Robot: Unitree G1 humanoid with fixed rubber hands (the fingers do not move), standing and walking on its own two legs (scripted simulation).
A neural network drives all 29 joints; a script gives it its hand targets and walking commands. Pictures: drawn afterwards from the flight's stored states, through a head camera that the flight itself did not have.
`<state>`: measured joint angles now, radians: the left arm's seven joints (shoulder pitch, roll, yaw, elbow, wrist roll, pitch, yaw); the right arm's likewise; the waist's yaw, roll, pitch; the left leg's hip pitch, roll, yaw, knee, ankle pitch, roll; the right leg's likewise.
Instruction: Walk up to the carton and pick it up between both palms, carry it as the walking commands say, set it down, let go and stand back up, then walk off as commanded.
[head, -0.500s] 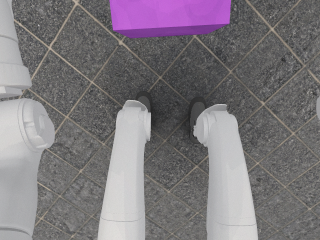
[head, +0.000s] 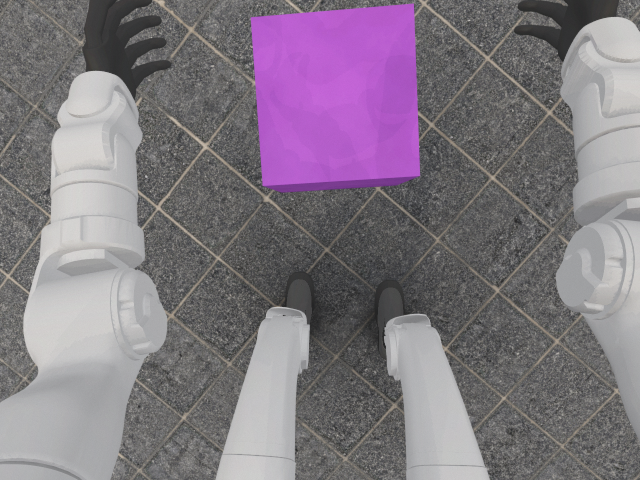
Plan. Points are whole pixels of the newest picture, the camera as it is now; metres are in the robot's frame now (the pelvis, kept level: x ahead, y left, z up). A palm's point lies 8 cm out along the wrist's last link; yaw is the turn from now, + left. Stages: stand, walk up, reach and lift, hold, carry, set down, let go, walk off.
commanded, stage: let go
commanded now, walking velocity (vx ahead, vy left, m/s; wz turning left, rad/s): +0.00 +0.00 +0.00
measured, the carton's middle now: (335, 115) +0.58 +0.04 -0.54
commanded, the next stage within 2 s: stand in 1.30 s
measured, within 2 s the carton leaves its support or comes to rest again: neither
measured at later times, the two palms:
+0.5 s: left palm (82, 223) +0.36 +0.24 -0.01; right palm out of the picture +0.39 -0.23 -0.02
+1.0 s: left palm (75, 414) +0.22 +0.22 +0.03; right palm out of the picture +0.23 -0.25 +0.03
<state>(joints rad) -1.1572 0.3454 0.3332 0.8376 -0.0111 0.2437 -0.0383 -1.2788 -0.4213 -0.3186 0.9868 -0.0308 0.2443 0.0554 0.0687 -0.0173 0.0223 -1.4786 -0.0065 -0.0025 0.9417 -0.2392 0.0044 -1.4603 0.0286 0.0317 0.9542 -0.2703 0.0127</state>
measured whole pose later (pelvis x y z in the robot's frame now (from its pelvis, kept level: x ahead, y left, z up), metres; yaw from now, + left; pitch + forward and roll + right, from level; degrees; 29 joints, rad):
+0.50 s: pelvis +0.07 +0.00 +0.07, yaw +0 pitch +26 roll +0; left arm -0.25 0.22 0.13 0.63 -0.03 0.04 -0.09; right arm -0.32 -0.25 -0.17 0.65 -0.03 0.06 0.03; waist 0.05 0.03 -0.09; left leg -0.84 -0.01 0.00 0.65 -0.26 0.01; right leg -0.83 0.02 0.05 0.66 -0.29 0.01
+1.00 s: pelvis +0.06 -0.02 +0.10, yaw +1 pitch -4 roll +0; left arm 0.23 0.23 0.03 0.40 0.00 0.10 -0.10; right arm 0.21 -0.21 -0.06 0.43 0.00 0.09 0.07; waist 0.01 -0.01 0.13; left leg -0.16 0.00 -0.03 0.46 -0.24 -0.01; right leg -0.14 0.02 0.02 0.48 -0.28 -0.02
